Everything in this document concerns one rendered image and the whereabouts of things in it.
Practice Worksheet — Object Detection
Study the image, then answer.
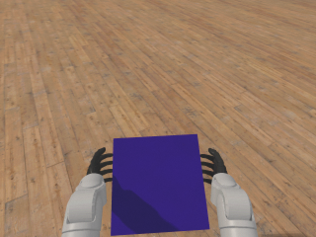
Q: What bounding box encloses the left robot forearm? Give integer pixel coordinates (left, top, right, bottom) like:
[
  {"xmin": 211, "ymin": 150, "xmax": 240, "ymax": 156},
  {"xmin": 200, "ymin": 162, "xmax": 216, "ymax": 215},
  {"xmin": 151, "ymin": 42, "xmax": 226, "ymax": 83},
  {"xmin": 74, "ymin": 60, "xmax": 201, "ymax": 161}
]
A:
[{"xmin": 61, "ymin": 173, "xmax": 107, "ymax": 237}]

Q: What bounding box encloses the left robot hand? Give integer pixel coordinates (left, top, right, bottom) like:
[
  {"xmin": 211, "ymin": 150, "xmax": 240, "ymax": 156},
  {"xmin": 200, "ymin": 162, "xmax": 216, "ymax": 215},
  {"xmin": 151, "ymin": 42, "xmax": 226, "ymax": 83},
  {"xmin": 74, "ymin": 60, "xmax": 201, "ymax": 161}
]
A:
[{"xmin": 86, "ymin": 147, "xmax": 114, "ymax": 183}]

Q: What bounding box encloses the right robot hand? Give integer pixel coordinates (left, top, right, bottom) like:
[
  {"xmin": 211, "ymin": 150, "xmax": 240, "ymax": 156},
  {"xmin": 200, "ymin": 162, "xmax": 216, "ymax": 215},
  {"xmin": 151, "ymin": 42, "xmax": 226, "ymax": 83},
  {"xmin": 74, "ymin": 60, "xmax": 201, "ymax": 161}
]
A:
[{"xmin": 199, "ymin": 148, "xmax": 228, "ymax": 184}]

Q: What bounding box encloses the right robot forearm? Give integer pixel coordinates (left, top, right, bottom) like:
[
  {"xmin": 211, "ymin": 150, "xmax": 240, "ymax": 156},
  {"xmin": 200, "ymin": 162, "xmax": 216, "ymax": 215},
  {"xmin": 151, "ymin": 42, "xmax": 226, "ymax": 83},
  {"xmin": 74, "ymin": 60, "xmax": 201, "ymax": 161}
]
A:
[{"xmin": 210, "ymin": 173, "xmax": 259, "ymax": 237}]

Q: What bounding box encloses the carton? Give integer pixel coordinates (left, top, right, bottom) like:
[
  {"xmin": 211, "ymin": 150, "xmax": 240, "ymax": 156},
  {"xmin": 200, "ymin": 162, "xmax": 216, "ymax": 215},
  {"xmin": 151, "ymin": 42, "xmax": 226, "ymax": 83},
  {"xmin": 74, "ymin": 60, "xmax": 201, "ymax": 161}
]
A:
[{"xmin": 111, "ymin": 134, "xmax": 210, "ymax": 236}]

